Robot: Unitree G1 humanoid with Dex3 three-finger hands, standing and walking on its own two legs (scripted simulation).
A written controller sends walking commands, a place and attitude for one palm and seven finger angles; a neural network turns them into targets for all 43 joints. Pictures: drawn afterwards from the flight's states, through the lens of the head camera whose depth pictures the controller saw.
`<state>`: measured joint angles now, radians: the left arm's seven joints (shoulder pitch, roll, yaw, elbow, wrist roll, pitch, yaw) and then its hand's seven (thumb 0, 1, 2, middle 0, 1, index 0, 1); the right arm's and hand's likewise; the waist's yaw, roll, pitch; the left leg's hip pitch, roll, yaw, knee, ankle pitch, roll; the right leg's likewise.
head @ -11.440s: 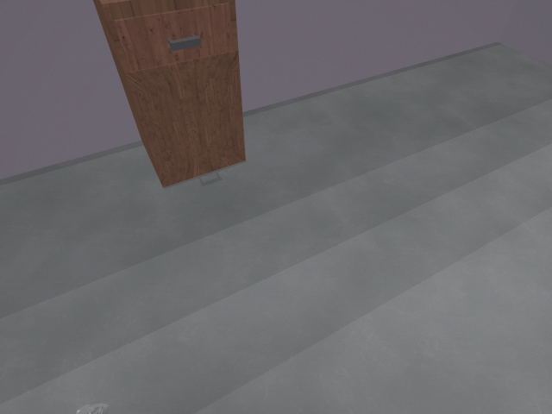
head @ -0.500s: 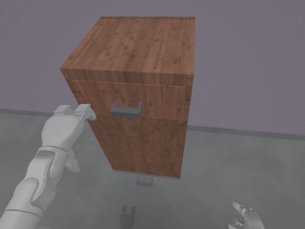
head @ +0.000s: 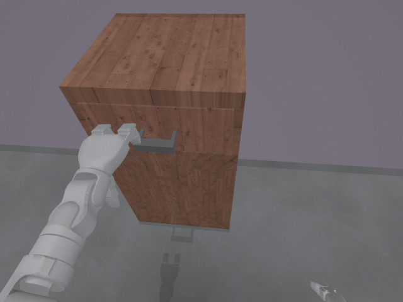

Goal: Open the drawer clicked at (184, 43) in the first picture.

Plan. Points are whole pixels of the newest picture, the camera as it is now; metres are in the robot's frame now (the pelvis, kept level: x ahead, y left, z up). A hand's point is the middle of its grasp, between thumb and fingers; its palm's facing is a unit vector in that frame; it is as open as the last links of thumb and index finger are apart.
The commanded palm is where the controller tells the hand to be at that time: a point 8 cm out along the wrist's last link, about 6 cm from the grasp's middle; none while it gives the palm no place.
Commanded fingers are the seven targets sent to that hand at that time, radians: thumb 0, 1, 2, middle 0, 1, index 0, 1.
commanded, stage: move the hooked fingers above the handle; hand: left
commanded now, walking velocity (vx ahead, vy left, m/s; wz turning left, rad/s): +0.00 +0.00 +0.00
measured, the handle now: (156, 139) +0.53 +0.17 -0.04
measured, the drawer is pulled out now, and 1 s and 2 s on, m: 0.00 0.00 0.00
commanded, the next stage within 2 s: lower the fingers behind the handle in 1.70 s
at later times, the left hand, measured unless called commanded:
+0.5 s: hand (138, 153) +0.42 +0.18 +0.04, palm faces -0.04 -0.06 -1.00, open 13.8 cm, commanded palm +0.41 +0.19 +0.10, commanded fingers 0.00 -0.50 0.30 -0.30 -1.20 -0.30 -1.20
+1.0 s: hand (155, 142) +0.47 +0.15 +0.02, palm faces -0.04 -0.05 -1.00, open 13.8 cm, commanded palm +0.46 +0.16 +0.08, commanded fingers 0.00 -0.50 0.30 -0.30 -1.20 -0.30 -1.20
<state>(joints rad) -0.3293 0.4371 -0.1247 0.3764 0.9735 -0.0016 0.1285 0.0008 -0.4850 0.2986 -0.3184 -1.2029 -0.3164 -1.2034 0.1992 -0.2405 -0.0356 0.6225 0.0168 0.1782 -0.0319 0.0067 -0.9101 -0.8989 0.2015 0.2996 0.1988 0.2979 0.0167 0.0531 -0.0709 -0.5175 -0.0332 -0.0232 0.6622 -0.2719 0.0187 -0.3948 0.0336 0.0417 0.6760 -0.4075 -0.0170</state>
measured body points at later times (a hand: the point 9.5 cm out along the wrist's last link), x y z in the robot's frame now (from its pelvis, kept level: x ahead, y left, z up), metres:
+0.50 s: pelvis +0.01 -0.01 -0.01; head +0.06 -0.02 +0.44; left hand +0.42 +0.18 +0.09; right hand +0.12 -0.27 -0.14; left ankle +0.03 +0.11 -0.72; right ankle -0.04 -0.11 -0.72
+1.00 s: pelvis +0.01 -0.01 -0.02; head +0.08 -0.01 +0.43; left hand +0.47 +0.16 +0.07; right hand +0.04 -0.28 -0.15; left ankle +0.03 +0.11 -0.72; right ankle -0.04 -0.11 -0.72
